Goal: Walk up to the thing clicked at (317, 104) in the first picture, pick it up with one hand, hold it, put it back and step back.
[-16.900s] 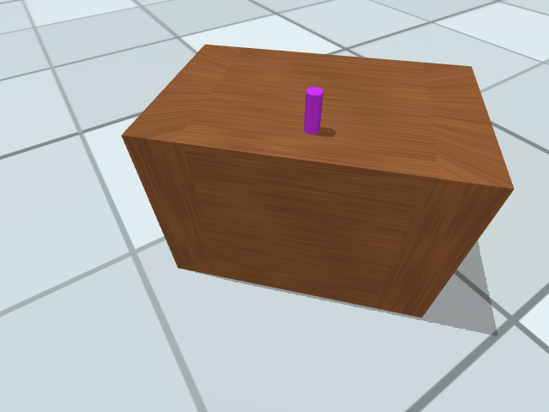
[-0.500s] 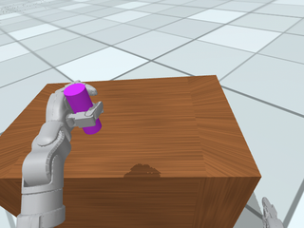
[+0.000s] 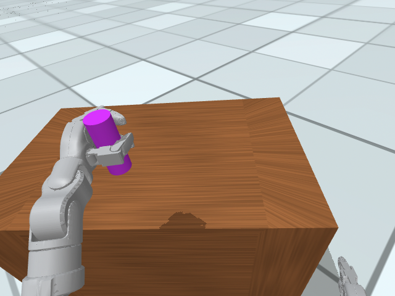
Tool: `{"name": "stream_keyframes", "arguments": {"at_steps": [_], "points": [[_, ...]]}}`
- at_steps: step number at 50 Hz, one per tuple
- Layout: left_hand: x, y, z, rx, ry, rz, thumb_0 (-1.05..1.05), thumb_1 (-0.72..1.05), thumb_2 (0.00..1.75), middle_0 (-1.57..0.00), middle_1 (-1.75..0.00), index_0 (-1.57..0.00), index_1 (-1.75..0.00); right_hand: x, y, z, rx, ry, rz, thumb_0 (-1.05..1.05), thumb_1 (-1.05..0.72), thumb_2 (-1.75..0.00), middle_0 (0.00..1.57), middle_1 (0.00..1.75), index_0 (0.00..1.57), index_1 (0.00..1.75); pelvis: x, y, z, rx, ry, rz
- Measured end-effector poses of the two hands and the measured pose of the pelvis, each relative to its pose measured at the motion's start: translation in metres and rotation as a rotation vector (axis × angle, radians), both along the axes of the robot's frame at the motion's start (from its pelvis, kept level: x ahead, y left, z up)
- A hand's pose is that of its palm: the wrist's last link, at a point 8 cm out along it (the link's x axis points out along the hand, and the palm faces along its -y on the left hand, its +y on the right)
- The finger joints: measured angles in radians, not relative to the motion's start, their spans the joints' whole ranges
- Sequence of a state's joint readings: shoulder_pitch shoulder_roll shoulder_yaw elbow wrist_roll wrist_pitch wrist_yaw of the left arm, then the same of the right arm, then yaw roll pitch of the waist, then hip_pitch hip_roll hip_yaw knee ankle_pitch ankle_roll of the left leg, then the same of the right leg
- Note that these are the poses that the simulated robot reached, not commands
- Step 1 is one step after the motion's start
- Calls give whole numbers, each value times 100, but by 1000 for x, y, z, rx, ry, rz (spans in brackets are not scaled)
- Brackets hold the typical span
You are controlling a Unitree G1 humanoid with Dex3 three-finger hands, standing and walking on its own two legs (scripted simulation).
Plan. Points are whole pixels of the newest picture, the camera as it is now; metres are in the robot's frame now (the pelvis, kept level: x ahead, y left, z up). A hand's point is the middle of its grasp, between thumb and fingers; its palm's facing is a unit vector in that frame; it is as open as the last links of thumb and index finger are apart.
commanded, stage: hold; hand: left
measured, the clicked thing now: (109, 144) +0.33 +0.18 +0.22
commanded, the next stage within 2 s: crouch in 1.02 s
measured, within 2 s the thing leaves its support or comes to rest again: neither
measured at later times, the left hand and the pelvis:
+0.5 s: hand (114, 141) +0.33 +0.17 +0.23, palm faces +0.14 -0.99 -0.01, open 6.1 cm; pelvis +0.00 +0.00 +0.00, yaw +0 degrees
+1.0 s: hand (118, 140) +0.34 +0.16 +0.22, palm faces +0.13 -0.99 -0.01, open 6.1 cm; pelvis +0.00 +0.00 +0.00, yaw +0 degrees
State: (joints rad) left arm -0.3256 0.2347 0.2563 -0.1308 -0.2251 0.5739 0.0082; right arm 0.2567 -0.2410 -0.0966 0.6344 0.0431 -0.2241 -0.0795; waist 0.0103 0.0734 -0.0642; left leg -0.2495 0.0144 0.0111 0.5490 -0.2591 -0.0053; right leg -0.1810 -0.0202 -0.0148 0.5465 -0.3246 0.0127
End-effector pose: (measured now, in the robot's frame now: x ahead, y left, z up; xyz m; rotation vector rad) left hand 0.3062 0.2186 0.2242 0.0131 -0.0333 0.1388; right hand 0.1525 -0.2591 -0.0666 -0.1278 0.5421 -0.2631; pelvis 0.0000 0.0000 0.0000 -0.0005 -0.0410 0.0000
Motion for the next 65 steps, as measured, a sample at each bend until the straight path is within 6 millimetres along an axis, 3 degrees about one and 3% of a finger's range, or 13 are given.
{"name": "stream_keyframes", "arguments": {"at_steps": [22, 65], "points": [[-6, -1, 1, 3, -16, 0, 0, 2, 119, -94, -120, -96, -121, -1, 6, -3, 2, 10, 4, -1, 52, -6, 5, 5, 6, 6, 0, 3, 0, -1, -2, -2], [7, -4, -9, -20, 15, -2, 0, 1, 120, -95, -119, -96, -120, 7, 7, -3, 10, 17, 16, -1, 55, -5, 5, 5, 6, 6, 5, 0, 0, 2, 6, 1]]}}
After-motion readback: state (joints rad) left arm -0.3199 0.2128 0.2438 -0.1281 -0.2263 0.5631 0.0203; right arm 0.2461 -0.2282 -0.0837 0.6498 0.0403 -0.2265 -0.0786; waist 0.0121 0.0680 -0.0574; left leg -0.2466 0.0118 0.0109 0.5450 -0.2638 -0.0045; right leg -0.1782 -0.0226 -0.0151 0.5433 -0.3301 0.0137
